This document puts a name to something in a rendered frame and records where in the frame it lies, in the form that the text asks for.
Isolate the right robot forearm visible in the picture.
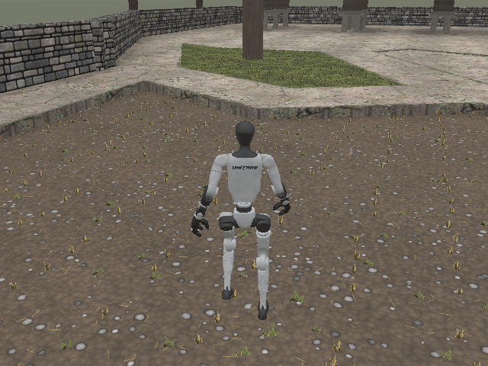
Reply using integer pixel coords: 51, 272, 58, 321
277, 183, 289, 205

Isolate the left robot forearm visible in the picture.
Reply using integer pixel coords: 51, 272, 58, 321
194, 185, 213, 220

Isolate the left robot foot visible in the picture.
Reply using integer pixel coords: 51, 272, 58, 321
222, 287, 233, 300

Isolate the humanoid robot torso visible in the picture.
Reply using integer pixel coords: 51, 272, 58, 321
227, 150, 262, 229

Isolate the left robot upper arm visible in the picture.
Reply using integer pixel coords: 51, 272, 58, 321
206, 154, 229, 197

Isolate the robot left hand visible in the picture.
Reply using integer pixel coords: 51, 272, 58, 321
191, 216, 209, 237

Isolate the right robot upper arm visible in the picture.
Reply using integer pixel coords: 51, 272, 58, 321
261, 154, 284, 194

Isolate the robot right hand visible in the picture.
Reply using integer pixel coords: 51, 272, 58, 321
273, 201, 291, 216

